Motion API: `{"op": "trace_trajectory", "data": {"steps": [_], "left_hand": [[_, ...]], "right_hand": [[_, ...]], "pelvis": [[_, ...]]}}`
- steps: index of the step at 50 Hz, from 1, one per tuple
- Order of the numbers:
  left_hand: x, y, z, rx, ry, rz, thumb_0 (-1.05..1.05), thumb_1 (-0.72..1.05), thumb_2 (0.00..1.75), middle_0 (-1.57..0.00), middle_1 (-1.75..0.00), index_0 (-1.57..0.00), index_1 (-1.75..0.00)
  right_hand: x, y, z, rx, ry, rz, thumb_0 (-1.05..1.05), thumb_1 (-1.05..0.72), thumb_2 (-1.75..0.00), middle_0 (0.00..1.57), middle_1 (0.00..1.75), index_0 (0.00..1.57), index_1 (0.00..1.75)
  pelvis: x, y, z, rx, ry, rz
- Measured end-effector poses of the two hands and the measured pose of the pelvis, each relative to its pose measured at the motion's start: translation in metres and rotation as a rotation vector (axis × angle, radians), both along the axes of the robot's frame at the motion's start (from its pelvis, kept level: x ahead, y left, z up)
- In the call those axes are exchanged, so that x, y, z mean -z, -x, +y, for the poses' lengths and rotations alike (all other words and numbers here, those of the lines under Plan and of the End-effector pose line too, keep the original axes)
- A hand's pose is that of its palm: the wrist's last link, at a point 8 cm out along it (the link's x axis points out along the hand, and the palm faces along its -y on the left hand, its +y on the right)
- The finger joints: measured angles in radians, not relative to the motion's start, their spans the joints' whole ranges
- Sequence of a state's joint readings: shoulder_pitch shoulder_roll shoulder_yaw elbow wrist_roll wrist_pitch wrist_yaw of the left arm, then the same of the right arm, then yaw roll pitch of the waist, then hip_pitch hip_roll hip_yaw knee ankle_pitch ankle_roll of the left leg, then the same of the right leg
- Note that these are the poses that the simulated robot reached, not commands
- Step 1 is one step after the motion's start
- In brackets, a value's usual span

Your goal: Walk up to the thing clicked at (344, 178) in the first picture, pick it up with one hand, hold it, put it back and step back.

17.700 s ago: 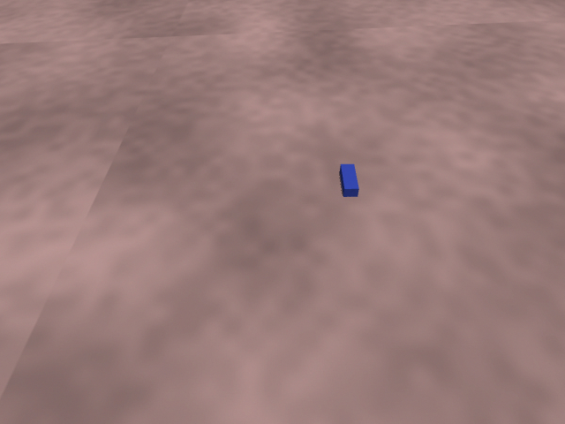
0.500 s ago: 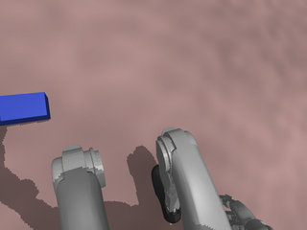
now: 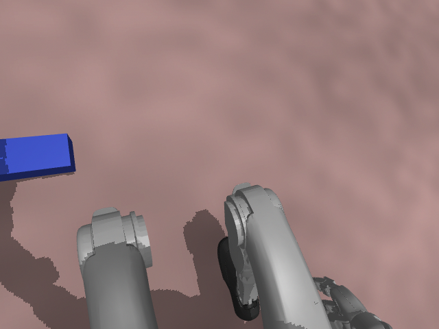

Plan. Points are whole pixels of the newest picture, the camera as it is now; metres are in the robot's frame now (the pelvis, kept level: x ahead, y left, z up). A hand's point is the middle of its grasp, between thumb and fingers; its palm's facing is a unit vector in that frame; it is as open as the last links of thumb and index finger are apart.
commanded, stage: rise first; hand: left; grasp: from above
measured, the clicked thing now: (18, 158) +0.46 +0.35 -0.29
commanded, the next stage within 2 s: approach in 0.06 s
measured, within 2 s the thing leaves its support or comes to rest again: neither
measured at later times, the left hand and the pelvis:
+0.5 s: hand out of the picture +0.45 +0.34 -0.16, palm faces -0.39 -0.05 -0.92, open 14.0 cm; pelvis +0.00 +0.00 +0.00, yaw +0 degrees
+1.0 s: hand out of the picture +0.44 +0.36 -0.16, palm faces -0.47 -0.07 -0.88, open 14.1 cm; pelvis +0.00 -0.01 +0.00, yaw +1 degrees
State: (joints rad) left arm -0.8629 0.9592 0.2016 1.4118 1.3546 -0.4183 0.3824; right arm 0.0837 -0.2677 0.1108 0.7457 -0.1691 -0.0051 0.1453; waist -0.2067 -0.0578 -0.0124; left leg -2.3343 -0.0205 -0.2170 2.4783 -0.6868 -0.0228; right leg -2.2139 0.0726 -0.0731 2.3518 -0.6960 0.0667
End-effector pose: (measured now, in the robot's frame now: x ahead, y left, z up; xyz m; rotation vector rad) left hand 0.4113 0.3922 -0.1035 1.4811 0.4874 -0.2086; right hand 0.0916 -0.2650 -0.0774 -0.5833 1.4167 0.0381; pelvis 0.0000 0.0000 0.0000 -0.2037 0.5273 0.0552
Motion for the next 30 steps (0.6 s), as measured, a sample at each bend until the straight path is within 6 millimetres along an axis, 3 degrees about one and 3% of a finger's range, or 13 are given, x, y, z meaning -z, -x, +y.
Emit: {"op": "trace_trajectory", "data": {"steps": [14, 24, 30], "left_hand": [[0.004, -0.002, -0.001, 0.026, 0.006, 0.019, 0.0, -0.56, 1.05, -0.09, -1.03, -0.08, -1.05], [0.0, -0.032, -0.043, 0.112, 0.007, -0.042, 0.0, -0.54, 1.02, -0.09, -1.06, -0.09, -1.07], [-0.003, -0.053, -0.062, 0.08, -0.017, -0.048, 0.0, -0.54, 1.02, -0.09, -1.06, -0.1, -1.07]], "right_hand": [[0.0, 0.004, 0.001, -0.004, 0.001, 0.019, 0.0, -0.91, -0.9, 0.21, 0.3, 0.2, 0.3], [-0.006, 0.009, 0.002, 0.016, 0.0, -0.004, 0.0, -0.91, -0.9, 0.21, 0.3, 0.2, 0.3], [-0.01, 0.023, -0.001, 0.05, 0.0, -0.021, 0.0, -0.91, -0.9, 0.21, 0.3, 0.2, 0.3]], "pelvis": [[0.001, 0.0, 0.001, -0.004, 0.004, -0.002], [-0.002, 0.0, 0.0, -0.004, -0.003, 0.015], [-0.003, 0.001, -0.001, 0.003, -0.005, 0.026]]}}
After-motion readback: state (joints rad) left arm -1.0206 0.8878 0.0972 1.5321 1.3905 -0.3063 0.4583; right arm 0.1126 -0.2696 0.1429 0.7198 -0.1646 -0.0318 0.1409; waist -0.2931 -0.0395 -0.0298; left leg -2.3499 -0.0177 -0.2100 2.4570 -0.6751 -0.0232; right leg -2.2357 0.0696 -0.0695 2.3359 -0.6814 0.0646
